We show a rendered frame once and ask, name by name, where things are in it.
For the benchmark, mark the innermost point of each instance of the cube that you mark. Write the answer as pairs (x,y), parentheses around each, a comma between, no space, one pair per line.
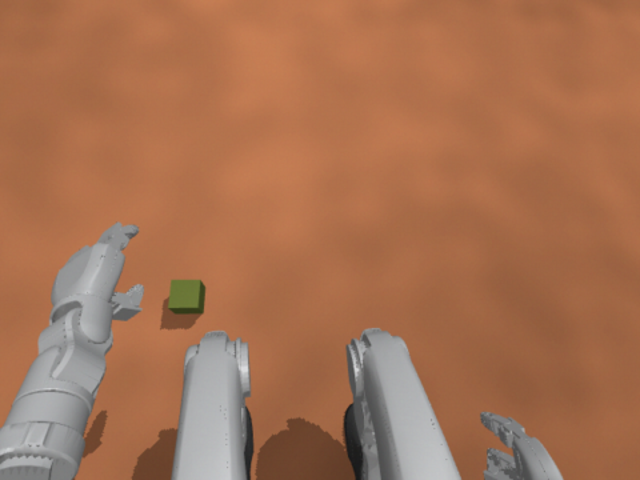
(187,297)

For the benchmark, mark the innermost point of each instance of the right robot foot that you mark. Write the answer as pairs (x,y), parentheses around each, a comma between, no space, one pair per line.
(354,448)

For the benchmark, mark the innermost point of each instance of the left robot hand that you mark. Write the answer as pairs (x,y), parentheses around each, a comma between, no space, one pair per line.
(96,270)

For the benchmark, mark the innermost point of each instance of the left robot arm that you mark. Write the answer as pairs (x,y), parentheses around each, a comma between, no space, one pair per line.
(42,437)

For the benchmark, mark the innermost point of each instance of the right robot hand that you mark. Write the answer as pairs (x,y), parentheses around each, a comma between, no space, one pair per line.
(531,460)

